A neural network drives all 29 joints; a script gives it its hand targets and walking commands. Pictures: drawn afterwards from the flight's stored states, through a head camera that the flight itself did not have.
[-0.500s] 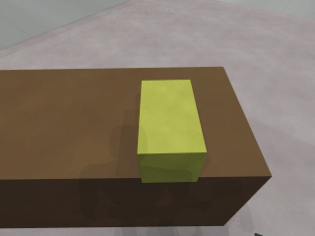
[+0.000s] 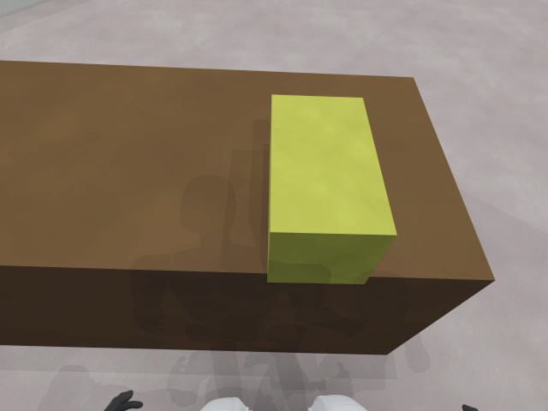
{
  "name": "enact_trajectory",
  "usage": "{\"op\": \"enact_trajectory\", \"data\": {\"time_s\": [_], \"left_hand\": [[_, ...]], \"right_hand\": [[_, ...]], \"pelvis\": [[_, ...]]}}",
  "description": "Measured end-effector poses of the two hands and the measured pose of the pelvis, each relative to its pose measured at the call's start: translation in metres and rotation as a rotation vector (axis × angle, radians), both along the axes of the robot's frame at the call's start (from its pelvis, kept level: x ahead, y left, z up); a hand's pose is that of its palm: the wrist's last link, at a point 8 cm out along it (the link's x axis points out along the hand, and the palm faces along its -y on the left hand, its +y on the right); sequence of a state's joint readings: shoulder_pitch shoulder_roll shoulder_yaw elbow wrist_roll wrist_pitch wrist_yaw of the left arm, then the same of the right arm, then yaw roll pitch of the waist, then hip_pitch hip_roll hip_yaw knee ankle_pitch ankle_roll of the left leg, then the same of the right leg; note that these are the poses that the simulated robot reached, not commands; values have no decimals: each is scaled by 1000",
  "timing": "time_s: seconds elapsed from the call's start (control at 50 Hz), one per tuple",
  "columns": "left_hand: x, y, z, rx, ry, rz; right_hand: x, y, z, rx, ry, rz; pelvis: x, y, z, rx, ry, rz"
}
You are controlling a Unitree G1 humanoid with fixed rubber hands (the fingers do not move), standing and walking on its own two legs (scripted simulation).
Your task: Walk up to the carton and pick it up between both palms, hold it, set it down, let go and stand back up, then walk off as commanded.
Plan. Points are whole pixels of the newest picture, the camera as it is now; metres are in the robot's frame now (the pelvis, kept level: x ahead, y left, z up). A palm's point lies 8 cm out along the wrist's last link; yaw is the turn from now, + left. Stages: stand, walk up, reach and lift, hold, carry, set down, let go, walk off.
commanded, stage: walk off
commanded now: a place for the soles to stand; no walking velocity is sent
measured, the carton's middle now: (316, 186) +0.49 -0.08 -0.02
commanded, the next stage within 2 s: none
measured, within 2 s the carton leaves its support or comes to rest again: neither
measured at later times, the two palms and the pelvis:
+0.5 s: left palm out of the picture +0.00 +0.25 -0.14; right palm out of the picture -0.01 -0.32 -0.12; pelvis -0.09 -0.03 -0.02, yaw +0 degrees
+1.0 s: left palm out of the picture -0.17 +0.25 -0.13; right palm out of the picture -0.15 -0.36 -0.18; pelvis -0.25 -0.05 -0.04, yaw +5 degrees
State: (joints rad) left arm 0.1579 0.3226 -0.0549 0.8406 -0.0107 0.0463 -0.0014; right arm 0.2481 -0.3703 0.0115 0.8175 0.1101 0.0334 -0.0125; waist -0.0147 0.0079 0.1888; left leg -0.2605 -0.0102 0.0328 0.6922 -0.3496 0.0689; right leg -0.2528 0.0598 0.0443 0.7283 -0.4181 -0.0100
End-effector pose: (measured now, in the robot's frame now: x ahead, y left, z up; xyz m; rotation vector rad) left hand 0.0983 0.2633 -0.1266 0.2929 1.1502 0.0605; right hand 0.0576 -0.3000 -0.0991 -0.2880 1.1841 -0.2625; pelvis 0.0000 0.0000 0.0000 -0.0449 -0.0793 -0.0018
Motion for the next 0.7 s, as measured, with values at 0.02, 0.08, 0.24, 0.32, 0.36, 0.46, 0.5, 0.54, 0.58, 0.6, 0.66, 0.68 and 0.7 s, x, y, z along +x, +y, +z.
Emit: {"op": "enact_trajectory", "data": {"time_s": [0.02, 0.08, 0.24, 0.32, 0.36, 0.46, 0.5, 0.54, 0.58, 0.6, 0.66, 0.68, 0.7], "left_hand": [[1, 3, -1, 2, -2, -1], [-2, 10, -5, 3, 0, -9], [-30, 17, -14, 12, 53, -10], [-47, 12, -15, 21, 61, -7], [-56, 8, -15, 29, 63, -6], [-82, -7, -15, 54, 56, -4], [-95, -14, -14, 69, 54, -5], [-109, -22, -14, 89, 50, -7], [-125, -30, -16, 112, 41, -6], [-135, -34, -15, 117, 35, 5], [-168, -37, -1, 138, 31, 45], [-177, -36, 3, 152, 39, 50], [-186, -35, 6, 164, 47, 55]], "right_hand": [[-4, 3, 1, -2, 9, -1], [-15, 10, 4, -7, 25, -9], [-33, 17, 4, -3, 26, -19], [-42, 12, -1, 7, 21, -15], [-48, 8, -4, 14, 16, -12], [-64, -8, -18, 37, -11, -3], [-71, -17, -25, 48, -27, 2], [-78, -28, -34, 60, -45, 9], [-85, -42, -47, 69, -59, 16], [-90, -48, -52, 70, -53, 23], [-104, -60, -58, 74, -26, 47], [-108, -63, -59, 74, -28, 51], [-113, -67, -61, 73, -29, 53]], "pelvis": [[-3, 1, 0, 2, -5, 3], [-10, 5, 0, 0, -14, 4], [-29, 4, -1, 1, -18, 4], [-44, -2, -3, 12, -17, 6], [-52, -7, -4, 19, -18, 7], [-79, -25, -12, 43, -25, 8], [-92, -35, -16, 54, -27, 5], [-107, -46, -22, 66, -29, 2], [-123, -57, -31, 77, -38, 1], [-131, -60, -33, 70, -57, 10], [-149, -67, -31, 68, -81, 37], [-155, -68, -30, 71, -82, 37], [-160, -69, -30, 72, -80, 38]]}}
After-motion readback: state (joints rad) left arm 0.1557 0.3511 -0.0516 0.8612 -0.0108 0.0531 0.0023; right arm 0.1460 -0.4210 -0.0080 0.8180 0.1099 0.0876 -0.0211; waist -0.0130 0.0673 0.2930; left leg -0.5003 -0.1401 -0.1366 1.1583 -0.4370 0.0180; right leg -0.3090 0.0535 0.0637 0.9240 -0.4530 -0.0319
